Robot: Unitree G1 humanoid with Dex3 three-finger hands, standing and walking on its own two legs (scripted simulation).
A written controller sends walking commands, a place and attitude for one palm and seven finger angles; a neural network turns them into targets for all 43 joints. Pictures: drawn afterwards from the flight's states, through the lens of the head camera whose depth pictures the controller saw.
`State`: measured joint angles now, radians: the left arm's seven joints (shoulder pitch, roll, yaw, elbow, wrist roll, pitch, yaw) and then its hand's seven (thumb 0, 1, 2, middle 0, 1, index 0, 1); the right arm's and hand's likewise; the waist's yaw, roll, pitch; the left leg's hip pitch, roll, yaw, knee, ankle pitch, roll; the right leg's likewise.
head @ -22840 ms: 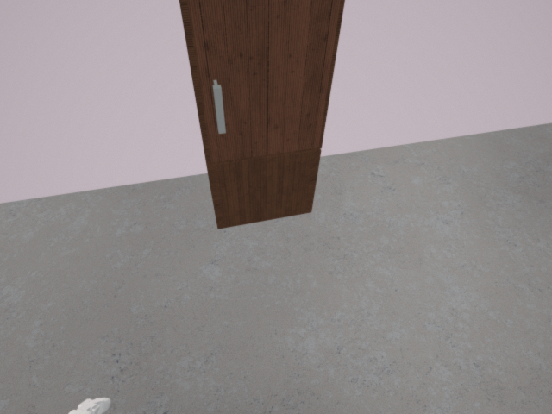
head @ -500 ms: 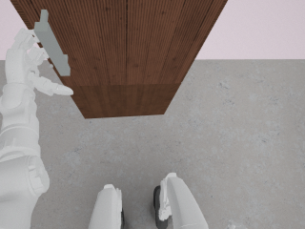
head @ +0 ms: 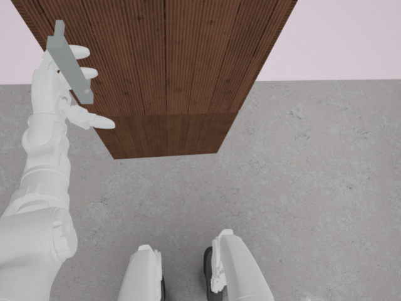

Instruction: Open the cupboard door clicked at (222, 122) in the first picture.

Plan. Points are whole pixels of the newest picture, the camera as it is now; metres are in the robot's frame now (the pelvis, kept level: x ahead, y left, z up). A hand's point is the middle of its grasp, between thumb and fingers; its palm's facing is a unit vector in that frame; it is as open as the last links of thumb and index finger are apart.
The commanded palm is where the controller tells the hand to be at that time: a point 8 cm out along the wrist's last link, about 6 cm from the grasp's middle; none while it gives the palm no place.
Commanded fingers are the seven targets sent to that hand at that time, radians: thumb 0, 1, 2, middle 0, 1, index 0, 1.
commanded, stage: slide the fingers in behind the handle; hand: left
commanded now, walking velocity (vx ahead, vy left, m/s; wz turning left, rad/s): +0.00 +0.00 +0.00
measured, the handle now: (74, 66) +0.55 +0.21 +0.03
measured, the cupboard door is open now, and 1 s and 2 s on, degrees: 0 1 27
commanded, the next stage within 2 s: close the thumb around the handle in 0.40 s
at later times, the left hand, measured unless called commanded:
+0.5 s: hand (87, 90) +0.50 +0.18 +0.02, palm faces +0.04 -1.00 -0.02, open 14.1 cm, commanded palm +0.48 +0.21 +0.03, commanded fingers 0.00 -0.44 0.32 -0.30 -1.21 -0.30 -1.21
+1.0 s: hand (87, 92) +0.50 +0.18 +0.02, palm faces +0.05 -1.00 -0.02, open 7.7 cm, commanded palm +0.47 +0.20 +0.03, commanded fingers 0.00 0.90 0.90 -0.40 -1.35 -0.40 -1.35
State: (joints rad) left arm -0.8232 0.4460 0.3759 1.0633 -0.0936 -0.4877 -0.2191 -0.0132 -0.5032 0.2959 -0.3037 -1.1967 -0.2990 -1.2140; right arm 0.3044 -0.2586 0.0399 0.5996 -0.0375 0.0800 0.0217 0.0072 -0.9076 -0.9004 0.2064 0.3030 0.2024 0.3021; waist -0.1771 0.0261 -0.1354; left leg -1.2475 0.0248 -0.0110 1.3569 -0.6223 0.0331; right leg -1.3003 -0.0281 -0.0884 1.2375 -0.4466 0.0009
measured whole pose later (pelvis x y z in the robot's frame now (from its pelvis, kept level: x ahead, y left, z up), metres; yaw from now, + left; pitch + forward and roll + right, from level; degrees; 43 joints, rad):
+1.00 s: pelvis +0.01 +0.00 +0.01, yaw +0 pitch +29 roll -3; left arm -0.79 0.41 0.36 1.06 -0.10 -0.51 -0.17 0.00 0.42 0.69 -0.34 -1.30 -0.33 -1.30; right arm 0.30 -0.25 0.03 0.61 -0.04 0.08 0.02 0.01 -0.91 -0.90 0.21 0.30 0.20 0.30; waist -0.16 0.03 -0.14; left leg -1.21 0.02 -0.01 1.33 -0.62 0.03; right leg -1.27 -0.03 -0.08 1.23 -0.46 0.00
